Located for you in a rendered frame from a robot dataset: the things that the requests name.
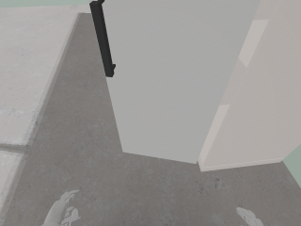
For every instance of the robot right hand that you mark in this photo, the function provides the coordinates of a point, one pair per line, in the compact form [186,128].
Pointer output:
[248,217]

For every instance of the handle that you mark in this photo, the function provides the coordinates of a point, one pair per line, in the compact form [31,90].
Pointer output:
[96,9]

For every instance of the robot left hand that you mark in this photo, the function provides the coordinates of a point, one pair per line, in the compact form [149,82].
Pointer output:
[61,214]

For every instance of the fridge door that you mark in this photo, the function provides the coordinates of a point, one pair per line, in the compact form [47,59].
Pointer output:
[174,60]

